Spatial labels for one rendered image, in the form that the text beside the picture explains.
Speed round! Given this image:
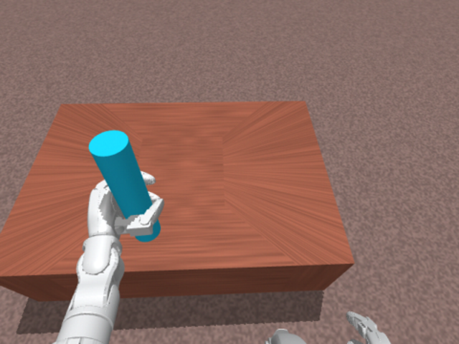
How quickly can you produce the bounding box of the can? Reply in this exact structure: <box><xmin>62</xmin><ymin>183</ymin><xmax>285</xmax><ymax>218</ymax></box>
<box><xmin>89</xmin><ymin>130</ymin><xmax>161</xmax><ymax>242</ymax></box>

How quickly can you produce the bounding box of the left robot hand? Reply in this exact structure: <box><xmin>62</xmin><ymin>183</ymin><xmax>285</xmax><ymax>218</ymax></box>
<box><xmin>87</xmin><ymin>171</ymin><xmax>164</xmax><ymax>240</ymax></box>

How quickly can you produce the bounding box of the right robot hand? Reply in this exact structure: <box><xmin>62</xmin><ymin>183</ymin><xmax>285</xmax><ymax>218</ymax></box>
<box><xmin>346</xmin><ymin>311</ymin><xmax>391</xmax><ymax>344</ymax></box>

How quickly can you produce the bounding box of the left robot arm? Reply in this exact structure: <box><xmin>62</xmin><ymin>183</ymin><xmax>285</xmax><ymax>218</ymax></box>
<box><xmin>53</xmin><ymin>234</ymin><xmax>125</xmax><ymax>344</ymax></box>

